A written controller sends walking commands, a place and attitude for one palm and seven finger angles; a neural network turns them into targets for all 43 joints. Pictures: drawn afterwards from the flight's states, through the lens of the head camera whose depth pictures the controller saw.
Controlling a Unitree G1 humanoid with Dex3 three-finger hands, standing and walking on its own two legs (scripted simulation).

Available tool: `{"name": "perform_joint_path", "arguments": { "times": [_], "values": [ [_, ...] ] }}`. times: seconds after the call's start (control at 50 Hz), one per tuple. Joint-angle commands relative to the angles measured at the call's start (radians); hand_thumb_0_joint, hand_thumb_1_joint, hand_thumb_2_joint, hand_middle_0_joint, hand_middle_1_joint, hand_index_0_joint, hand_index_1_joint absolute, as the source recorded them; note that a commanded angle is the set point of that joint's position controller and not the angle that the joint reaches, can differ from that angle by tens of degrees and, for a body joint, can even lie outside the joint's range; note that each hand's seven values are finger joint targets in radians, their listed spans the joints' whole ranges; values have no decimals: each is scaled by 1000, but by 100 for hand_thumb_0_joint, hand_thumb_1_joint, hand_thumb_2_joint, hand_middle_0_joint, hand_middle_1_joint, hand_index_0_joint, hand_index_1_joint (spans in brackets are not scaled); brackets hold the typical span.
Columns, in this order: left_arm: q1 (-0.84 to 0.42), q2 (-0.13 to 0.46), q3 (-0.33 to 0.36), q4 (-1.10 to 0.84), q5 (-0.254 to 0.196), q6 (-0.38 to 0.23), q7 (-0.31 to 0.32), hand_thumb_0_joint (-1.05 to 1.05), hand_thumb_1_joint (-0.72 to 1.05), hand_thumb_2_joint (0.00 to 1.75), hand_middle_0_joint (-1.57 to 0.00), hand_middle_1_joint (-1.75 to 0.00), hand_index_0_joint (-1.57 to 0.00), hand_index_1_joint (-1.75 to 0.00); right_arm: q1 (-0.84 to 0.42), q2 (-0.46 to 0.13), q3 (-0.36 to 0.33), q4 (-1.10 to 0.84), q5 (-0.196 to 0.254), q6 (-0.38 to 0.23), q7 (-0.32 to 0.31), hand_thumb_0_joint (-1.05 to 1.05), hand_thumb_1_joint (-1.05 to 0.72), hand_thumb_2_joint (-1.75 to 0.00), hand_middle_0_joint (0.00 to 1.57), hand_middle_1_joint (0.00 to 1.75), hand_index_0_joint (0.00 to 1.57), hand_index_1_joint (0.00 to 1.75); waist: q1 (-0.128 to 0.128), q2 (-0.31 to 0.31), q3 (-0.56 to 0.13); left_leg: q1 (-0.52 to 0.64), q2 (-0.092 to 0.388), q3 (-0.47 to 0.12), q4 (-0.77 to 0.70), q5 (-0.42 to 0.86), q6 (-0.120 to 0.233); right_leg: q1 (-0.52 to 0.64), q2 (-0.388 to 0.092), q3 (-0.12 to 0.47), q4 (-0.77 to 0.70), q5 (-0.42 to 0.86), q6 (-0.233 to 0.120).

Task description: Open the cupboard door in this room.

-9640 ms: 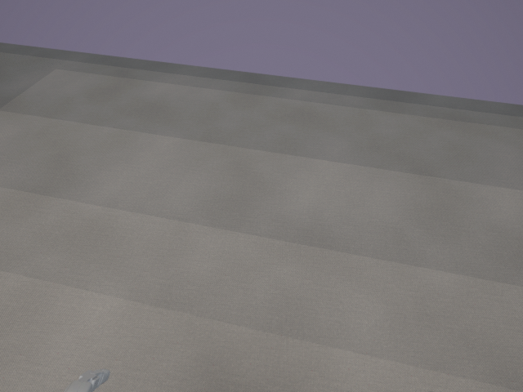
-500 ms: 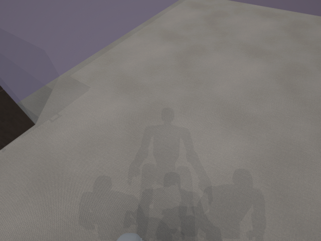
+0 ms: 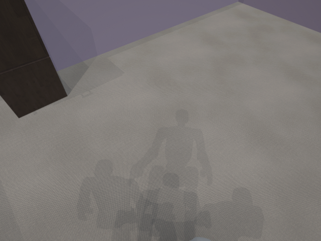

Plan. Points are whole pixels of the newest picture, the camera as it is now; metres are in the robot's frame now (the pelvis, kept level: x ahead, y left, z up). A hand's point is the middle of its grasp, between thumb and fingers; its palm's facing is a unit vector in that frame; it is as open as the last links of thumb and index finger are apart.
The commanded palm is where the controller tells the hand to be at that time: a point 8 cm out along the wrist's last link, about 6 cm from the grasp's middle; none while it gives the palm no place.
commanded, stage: turn or walk to find it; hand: left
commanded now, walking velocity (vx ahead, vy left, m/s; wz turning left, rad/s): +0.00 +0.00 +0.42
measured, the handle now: out of the picture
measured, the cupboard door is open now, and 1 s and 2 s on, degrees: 0 0 0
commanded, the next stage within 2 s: stand and wait in 0.18 s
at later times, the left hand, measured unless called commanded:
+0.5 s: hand out of the picture -0.01 +0.14 -0.16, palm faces +0.19 -0.95 -0.25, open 7.3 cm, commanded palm none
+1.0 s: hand out of the picture -0.11 +0.13 -0.18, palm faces +0.19 -0.97 -0.15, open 7.4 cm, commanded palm none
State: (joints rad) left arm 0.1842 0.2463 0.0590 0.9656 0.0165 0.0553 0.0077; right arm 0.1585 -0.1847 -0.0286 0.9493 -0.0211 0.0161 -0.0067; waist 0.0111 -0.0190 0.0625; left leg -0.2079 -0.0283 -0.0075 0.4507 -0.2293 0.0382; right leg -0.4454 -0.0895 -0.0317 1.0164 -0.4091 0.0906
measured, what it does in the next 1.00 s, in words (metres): steps on the spot: right foot, then left foot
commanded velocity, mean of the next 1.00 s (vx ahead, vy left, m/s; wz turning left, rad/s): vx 0.00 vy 0.00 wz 0.09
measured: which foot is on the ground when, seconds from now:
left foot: down 0.00-0.18, up 0.20-0.60, down 0.62-1.00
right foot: up 0.00-0.16, down 0.18-1.00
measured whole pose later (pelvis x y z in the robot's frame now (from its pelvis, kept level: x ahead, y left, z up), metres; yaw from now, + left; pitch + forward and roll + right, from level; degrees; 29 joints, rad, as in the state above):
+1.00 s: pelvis -0.06 -0.02 +0.00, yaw +8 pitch -2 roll +0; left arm 0.31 0.14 -0.01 1.17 0.02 0.01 0.02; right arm 0.23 -0.17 -0.01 1.11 -0.01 0.00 -0.04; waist 0.03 -0.01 0.03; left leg -0.10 0.01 0.07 0.41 -0.26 0.01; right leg -0.21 -0.07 -0.12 0.42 -0.16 0.01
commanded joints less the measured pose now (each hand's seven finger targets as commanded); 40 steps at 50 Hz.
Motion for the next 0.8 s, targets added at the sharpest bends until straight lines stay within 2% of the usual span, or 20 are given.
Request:
{"name": "perform_joint_path", "arguments": {
  "times": [0.0, 0.08, 0.12, 0.14, 0.16, 0.18, 0.22, 0.24, 0.28, 0.34, 0.48, 0.54, 0.56, 0.58, 0.6, 0.62, 0.64, 0.66, 0.74, 0.78],
  "values": [
    [-48, 52, 7, -102, -6, -24, 12, 0, 90, 90, -20, -30, -20, -30, 73, -222, -70, -44, -4, -2, -10, 0, -90, -90, 20, 30, 20, 30, -46, 161, -77, 104, 268, -265, -91, 446, 139, -24, 13, 5, -137, -45, 1],
    [2, 50, 7, -100, -12, -35, 14, 0, 90, 90, -20, -30, -20, -30, 45, -219, -75, -56, -6, 4, -6, 0, -90, -90, 20, 30, 20, 30, -21, 190, -104, 28, 230, -299, -47, 441, 118, 130, 54, -17, -357, 21, -16],
    [74, 70, 12, -81, -11, -49, 17, 0, 90, 90, -20, -30, -20, -30, 32, -202, -76, -61, 5, 5, -3, 0, -90, -90, 20, 30, 20, 30, 19, 137, -138, -75, 179, -273, 32, 315, 63, 319, 37, -17, -596, 215, -23],
    [105, 129, 23, -77, 0, -62, 23, 0, 90, 90, -20, -30, -20, -30, 48, -156, -72, -65, 13, 4, 4, 0, -90, -90, 20, 30, 20, 30, 29, -19, -159, -218, 103, -207, 144, 109, 2, 468, -93, 104, -688, 256, -54],
    [119, 215, 40, -78, 12, -67, 30, 0, 90, 90, -20, -30, -20, -30, 45, -91, -57, -94, 13, 3, 7, 0, -90, -90, 20, 30, 20, 30, 39, -290, -136, -394, -40, -47, 369, -298, -66, 515, -344, 352, -717, 380, -161],
    [121, 211, 32, -88, 3, -61, 30, 0, 90, 90, -20, -30, -20, -30, 20, -140, -71, -94, 6, 17, 2, 0, -90, -90, 20, 30, 20, 30, 50, -218, -120, -341, -8, -84, 544, -372, -61, 344, -404, 354, -733, 388, -237],
    [-10, 144, 27, -113, 0, -60, 30, 0, 90, 90, -20, -30, -20, -30, 65, -141, -78, -38, -2, 40, 9, 0, -90, -90, 20, 30, 20, 30, -8, -161, -30, -316, 18, -106, 711, -242, -59, 187, -289, 267, -794, 116, -220],
    [-48, 121, 16, -120, -1, -57, 31, 0, 90, 90, -20, -30, -20, -30, 94, -133, -77, -17, -3, 43, 14, 0, -90, -90, 20, 30, 20, 30, -33, -115, -8, -313, 35, -90, 734, -193, -62, 174, -248, 202, -780, 122, -196],
    [-39, 84, 6, -112, 0, -68, 27, 0, 90, 90, -20, -30, -20, -30, 133, -113, -67, 12, -3, 43, 16, 0, -90, -90, 20, 30, 20, 30, -38, -124, -19, -299, 34, -63, 735, -117, -77, 200, -184, 98, -757, 220, -173],
    [15, 76, 2, -78, 1, -74, 27, 0, 90, 90, -20, -30, -20, -30, 132, -108, -63, 28, 0, 40, 12, 0, -90, -90, 20, 30, 20, 30, -19, -148, -30, -286, 51, -47, 674, -92, -94, 248, -181, 68, -757, 258, -178],
    [129, 110, 10, 5, 14, -71, 24, 0, 90, 90, -20, -30, -20, -30, 57, -64, -33, 38, 8, 19, 0, 0, -90, -90, 20, 30, 20, 30, 40, -153, -58, -159, 71, 30, 287, -229, -88, 325, -212, 123, -716, 413, -246],
    [105, 100, 5, 38, 5, -67, 26, 0, 90, 90, -20, -30, -20, -30, 125, -50, -20, 75, 13, 2, -9, 0, -90, -90, 20, 30, 20, 30, 2, -131, -91, 4, 64, 51, 50, -99, -76, 284, -179, 102, -659, 424, -215],
    [89, 87, 1, 41, -3, -64, 27, 0, 90, 90, -20, -30, -20, -30, 171, -54, -16, 99, 15, -9, -11, 0, -90, -90, 20, 30, 20, 30, -20, -88, -115, 103, 68, 46, -77, 21, -69, 246, -148, 72, -612, 393, -177],
    [101, 51, -10, 43, -13, -59, 26, 0, 90, 90, -20, -30, -20, -30, 175, -88, -18, 108, 15, -22, -13, 0, -90, -90, 20, 30, 20, 30, -17, 33, -124, 178, 130, -26, -120, 92, -47, 176, -86, 32, -556, 310, -132],
    [119, 11, -20, 44, -17, -56, 22, 0, 90, 90, -20, -30, -20, -30, 155, -134, -25, 98, 8, -30, -19, 0, -90, -90, 20, 30, 20, 30, -3, 159, -116, 158, 246, -149, -134, 181, 1, 135, -24, -14, -516, 234, -93],
    [115, -6, -27, 55, -14, -51, 21, 0, 90, 90, -20, -30, -20, -30, 101, -154, -23, 88, 7, -25, -23, 0, -90, -90, 20, 30, 20, 30, 16, 199, -73, 75, 303, -167, -161, 186, 41, 166, -8, -49, -519, 140, -73],
    [107, -9, -32, 73, -8, -45, 19, 0, 90, 90, -20, -30, -20, -30, 57, -141, -18, 90, 5, -23, -29, 0, -90, -90, 20, 30, 20, 30, 20, 186, -30, 11, 289, -139, -181, 135, 42, 197, -5, -48, -505, 125, -64],
    [95, -10, -36, 90, -3, -39, 17, 0, 90, 90, -20, -30, -20, -30, 47, -121, -13, 94, 6, -27, -33, 0, -90, -90, 20, 30, 20, 30, 13, 237, -3, -16, 262, -121, -202, 141, 37, 216, -11, -52, -497, 131, -58],
    [162, 2, -47, 156, -1, -48, 15, 0, 90, 90, -20, -30, -20, -30, 65, -92, -4, 115, 13, -28, -37, 0, -90, -90, 20, 30, 20, 30, 20, 105, 17, -6, 187, -46, -136, 147, 2, 275, -30, -19, -613, 293, -66],
    [162, 1, -51, 168, -1, -50, 16, 0, 90, 90, -20, -30, -20, -30, 80, -82, -2, 121, 14, -24, -34, 0, -90, -90, 20, 30, 20, 30, 13, 57, 45, -23, 166, -36, -147, 15, -11, 266, -42, -2, -654, 264, -70]
  ]
}}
